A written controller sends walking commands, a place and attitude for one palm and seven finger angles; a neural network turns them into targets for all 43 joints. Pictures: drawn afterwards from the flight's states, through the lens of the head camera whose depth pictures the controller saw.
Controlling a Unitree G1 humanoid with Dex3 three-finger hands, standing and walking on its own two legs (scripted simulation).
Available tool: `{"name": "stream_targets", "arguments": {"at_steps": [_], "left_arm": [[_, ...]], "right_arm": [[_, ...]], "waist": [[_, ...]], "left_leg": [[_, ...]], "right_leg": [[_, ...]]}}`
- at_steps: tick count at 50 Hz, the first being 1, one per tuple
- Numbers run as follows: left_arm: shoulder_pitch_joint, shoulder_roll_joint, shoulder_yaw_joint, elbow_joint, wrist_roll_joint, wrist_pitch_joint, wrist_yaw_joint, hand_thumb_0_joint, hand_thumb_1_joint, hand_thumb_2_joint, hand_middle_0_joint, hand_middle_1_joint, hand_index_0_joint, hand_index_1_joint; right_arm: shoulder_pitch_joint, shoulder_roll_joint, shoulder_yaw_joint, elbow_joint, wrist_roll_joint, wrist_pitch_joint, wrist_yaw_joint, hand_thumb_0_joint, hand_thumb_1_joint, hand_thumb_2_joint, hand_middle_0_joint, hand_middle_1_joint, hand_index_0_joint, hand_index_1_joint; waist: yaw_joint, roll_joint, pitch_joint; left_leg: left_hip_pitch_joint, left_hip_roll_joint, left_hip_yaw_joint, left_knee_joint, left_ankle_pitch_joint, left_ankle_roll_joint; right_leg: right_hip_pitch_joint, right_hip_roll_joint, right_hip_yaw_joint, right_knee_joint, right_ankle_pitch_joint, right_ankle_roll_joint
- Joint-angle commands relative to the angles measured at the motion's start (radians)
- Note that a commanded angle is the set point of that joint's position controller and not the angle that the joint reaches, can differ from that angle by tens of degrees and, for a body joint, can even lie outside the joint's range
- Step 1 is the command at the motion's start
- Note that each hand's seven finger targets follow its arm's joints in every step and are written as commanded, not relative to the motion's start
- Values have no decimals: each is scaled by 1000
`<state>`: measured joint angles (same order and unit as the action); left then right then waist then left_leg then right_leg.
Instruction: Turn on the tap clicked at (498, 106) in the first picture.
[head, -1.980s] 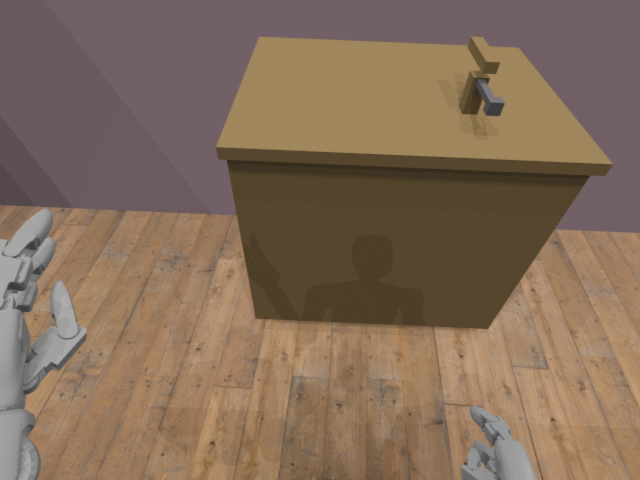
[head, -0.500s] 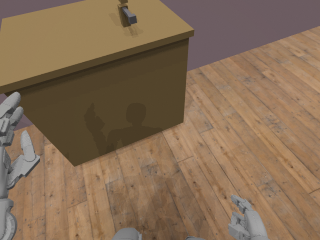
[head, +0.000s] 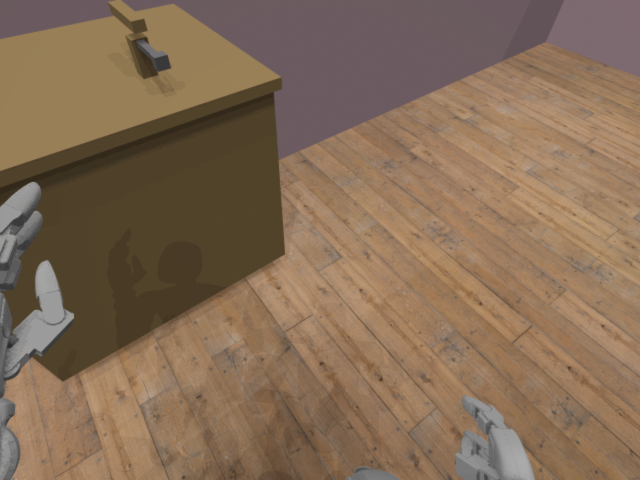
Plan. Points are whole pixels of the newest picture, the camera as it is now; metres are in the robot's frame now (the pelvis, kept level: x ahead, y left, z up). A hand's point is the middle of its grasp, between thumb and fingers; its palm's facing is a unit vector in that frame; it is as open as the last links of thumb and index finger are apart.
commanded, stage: walk to a spot facing it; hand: left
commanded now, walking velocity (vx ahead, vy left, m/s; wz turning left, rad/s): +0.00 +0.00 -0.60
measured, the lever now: (160, 61) +0.83 +0.42 +0.11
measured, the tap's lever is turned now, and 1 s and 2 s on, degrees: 0 0 0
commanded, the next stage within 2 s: turn to face it in 1.08 s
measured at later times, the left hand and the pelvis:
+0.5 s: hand (258, 245) +0.29 +0.09 +0.20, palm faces +0.13 -0.86 -0.49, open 7.4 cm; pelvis +0.03 -0.07 +0.00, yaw -17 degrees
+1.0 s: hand (362, 186) +0.41 +0.00 +0.17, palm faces +0.11 -0.85 -0.52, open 7.4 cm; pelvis +0.13 -0.16 +0.01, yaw -18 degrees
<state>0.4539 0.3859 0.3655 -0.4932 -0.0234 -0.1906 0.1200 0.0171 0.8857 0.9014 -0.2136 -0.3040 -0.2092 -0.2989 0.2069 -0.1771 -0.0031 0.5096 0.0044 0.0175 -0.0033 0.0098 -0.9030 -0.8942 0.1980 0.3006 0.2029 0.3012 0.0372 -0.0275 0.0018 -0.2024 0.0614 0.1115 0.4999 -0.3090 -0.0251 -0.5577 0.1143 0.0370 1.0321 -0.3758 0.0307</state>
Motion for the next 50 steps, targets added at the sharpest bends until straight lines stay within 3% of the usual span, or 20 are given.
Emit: {"name": "stream_targets", "arguments": {"at_steps": [1,7,8,9,10,12,13,16,20,24,25,27,29,31,37,38,40,42,46,50], "left_arm": [[-98,92,39,-248,-6,-56,15,0,900,900,-200,-300,-200,-300],[-206,134,53,-153,7,-67,21,0,900,900,-200,-300,-200,-300],[-201,149,67,-145,12,-71,23,0,900,900,-200,-300,-200,-300],[-195,191,98,-163,15,-82,32,0,900,900,-200,-300,-200,-300],[-153,242,163,-188,-3,-93,48,0,900,900,-200,-300,-200,-300],[-50,229,162,-248,-13,-99,45,0,900,900,-200,-300,-200,-300],[22,231,187,-299,-17,-113,45,0,900,900,-200,-300,-200,-300],[62,231,211,-378,-22,-140,43,0,900,900,-200,-300,-200,-300],[91,206,220,-298,-24,-125,58,0,900,900,-200,-300,-200,-300],[60,141,146,-129,-17,-103,60,0,900,900,-200,-300,-200,-300],[24,123,122,-120,-14,-105,55,0,900,900,-200,-300,-200,-300],[-37,98,88,-111,-7,-108,51,0,900,900,-200,-300,-200,-300],[-107,135,84,-63,19,-104,35,0,900,900,-200,-300,-200,-300],[-190,106,22,-146,29,-100,24,0,900,900,-200,-300,-200,-300],[-126,159,83,-244,25,-69,51,0,900,900,-200,-300,-200,-300],[-105,182,116,-231,24,-68,56,0,900,900,-200,-300,-200,-300],[-92,232,175,-204,13,-55,66,0,900,900,-200,-300,-200,-300],[-65,208,166,-165,-3,-60,50,0,900,900,-200,-300,-200,-300],[33,147,147,-145,-6,-96,38,0,900,900,-200,-300,-200,-300],[6,144,127,-183,1,-108,51,0,900,900,-200,-300,-200,-300]], "right_arm": [[-50,-152,-50,-118,15,-71,-5,0,-900,-900,200,300,200,300],[-37,-167,-50,-83,1,-121,-7,0,-900,-900,200,300,200,300],[-38,-158,-51,-77,6,-124,-2,0,-900,-900,200,300,200,300],[-53,-120,-48,-90,11,-126,-2,0,-900,-900,200,300,200,300],[-118,-121,-39,-107,2,-126,-10,0,-900,-900,200,300,200,300],[-119,-136,-58,-99,8,-101,-7,0,-900,-900,200,300,200,300],[-120,-124,-34,-95,1,-86,-4,0,-900,-900,200,300,200,300],[-126,-111,-22,-76,0,-62,0,0,-900,-900,200,300,200,300],[-93,-114,-32,-72,-2,-86,-24,0,-900,-900,200,300,200,300],[-40,-136,-40,-59,7,-96,-63,0,-900,-900,200,300,200,300],[-31,-154,-47,-62,4,-98,-74,0,-900,-900,200,300,200,300],[-48,-168,-40,-66,4,-98,-83,0,-900,-900,200,300,200,300],[-66,-147,-29,-44,-7,-122,-80,0,-900,-900,200,300,200,300],[-72,-151,-33,-34,-8,-134,-77,0,-900,-900,200,300,200,300],[-62,-143,-31,-43,-12,-153,-68,0,-900,-900,200,300,200,300],[-66,-127,-29,-40,-10,-148,-66,0,-900,-900,200,300,200,300],[-108,-101,-29,-60,-2,-135,-61,0,-900,-900,200,300,200,300],[-111,-124,-46,-42,2,-127,-56,0,-900,-900,200,300,200,300],[-102,-90,-18,-9,-1,-78,-48,0,-900,-900,200,300,200,300],[-93,-101,-31,-37,-7,-85,-47,0,-900,-900,200,300,200,300]], "waist": [[-17,228,19],[-23,236,-69],[-9,115,-102],[-3,-192,-137],[18,-315,-142],[5,-124,-118],[-2,-18,-115],[-34,-38,-179],[-22,-59,-178],[-56,-10,-117],[-65,62,-97],[-68,296,-6],[-66,254,83],[-56,245,99],[-30,231,-33],[-19,129,-67],[-4,-286,-93],[-22,-116,-28],[-44,-43,-71],[-32,-73,-60]], "left_leg": [[35,302,-3,-129,381,107],[-17,269,74,161,367,57],[-123,215,100,371,268,36],[-357,80,108,639,-120,-8],[-526,24,-11,815,-359,-31],[-515,98,-158,816,-271,-32],[-503,97,-154,779,-213,-33],[-377,104,-118,544,-145,-34],[-199,28,-8,261,-70,-14],[70,22,18,-20,-31,19],[123,76,-68,-106,-119,53],[143,368,-489,-305,-276,202],[-56,389,-480,-365,-421,227],[-78,335,-301,-307,-315,201],[-123,208,-33,-50,-98,104],[-185,173,2,123,-45,89],[-530,-10,38,658,-254,20],[-555,57,-125,782,-159,11],[-577,79,-96,715,-14,-13],[-452,59,6,399,38,4]], "right_leg": [[-6,-116,-73,-98,-48,28],[358,-54,-230,-503,49,-2],[481,-124,-116,-567,131,-58],[632,-323,272,-604,402,-179],[632,-477,524,-655,567,-260],[531,-472,544,-700,192,-288],[497,-438,468,-691,192,-294],[442,-378,256,-682,241,-254],[332,-326,246,-708,96,-245],[170,-232,178,-630,-127,-156],[107,-184,150,-535,-161,-123],[-83,-61,-71,-150,-180,-47],[-77,-148,-39,37,-98,-41],[-30,-179,-67,-45,-61,-34],[377,-116,-236,-499,23,-25],[477,-152,-161,-566,18,-50],[620,-503,477,-781,7,-239],[503,-533,508,-828,-105,-259],[585,-445,104,-733,367,-209],[563,-411,-49,-698,600,-180]]}}
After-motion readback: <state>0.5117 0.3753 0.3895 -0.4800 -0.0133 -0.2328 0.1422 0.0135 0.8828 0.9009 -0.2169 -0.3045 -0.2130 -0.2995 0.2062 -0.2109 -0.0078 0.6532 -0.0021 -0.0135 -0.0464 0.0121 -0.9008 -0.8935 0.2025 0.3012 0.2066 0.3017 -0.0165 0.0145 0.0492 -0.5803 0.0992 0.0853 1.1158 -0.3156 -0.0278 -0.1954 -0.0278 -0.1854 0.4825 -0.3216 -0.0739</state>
